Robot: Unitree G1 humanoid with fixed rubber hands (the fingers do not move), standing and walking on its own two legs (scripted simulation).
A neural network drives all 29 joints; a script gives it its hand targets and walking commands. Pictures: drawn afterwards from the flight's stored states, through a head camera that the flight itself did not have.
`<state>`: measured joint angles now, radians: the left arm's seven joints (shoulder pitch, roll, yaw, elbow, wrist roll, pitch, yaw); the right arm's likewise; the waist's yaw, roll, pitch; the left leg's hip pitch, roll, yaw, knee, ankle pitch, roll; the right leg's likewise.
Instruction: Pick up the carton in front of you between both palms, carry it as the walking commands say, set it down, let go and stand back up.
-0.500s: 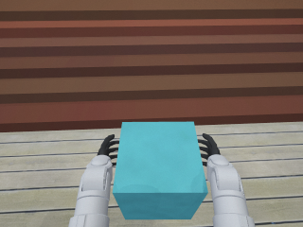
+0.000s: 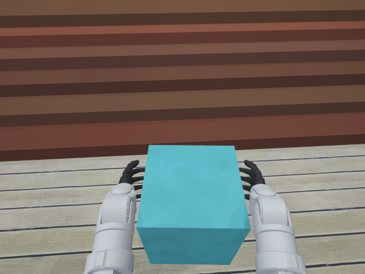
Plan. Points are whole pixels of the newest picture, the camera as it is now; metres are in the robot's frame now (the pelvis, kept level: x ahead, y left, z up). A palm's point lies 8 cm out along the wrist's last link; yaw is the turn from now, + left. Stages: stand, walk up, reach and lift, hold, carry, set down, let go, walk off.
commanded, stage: hold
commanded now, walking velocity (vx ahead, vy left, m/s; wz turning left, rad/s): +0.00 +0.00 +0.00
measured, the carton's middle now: (190, 207) +0.30 +0.00 -0.03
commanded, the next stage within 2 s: carry in 0.40 s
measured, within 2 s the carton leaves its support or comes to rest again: neither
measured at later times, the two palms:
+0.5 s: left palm (126, 188) +0.29 +0.15 +0.05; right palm (257, 189) +0.29 -0.15 +0.05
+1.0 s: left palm (140, 138) +0.42 +0.13 +0.09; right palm (253, 138) +0.43 -0.17 +0.09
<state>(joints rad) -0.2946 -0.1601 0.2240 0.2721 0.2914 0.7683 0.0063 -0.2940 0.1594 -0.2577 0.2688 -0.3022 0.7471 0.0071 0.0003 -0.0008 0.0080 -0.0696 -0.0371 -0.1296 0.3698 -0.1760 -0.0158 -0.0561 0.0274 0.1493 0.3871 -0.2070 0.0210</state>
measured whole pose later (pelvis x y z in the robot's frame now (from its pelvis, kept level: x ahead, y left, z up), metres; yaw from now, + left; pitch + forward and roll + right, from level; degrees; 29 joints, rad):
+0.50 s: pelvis +0.01 +0.00 +0.00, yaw -1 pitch -4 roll +0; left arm -0.24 -0.15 0.19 0.21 0.26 0.79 0.02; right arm -0.25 0.15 -0.21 0.22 -0.27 0.78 -0.01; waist 0.01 0.00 -0.06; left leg -0.14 -0.02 -0.09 0.43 -0.26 -0.02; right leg -0.14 0.02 0.12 0.46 -0.32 0.01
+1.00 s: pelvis +0.20 -0.02 -0.01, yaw -1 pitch +5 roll +2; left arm 0.04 -0.13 0.04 -0.53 0.03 1.21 0.14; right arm 0.03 0.13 -0.05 -0.53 -0.04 1.21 -0.14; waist 0.03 -0.03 -0.18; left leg -0.51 0.01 0.20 0.54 -0.17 0.02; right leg 0.04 -0.04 -0.05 0.32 -0.43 0.00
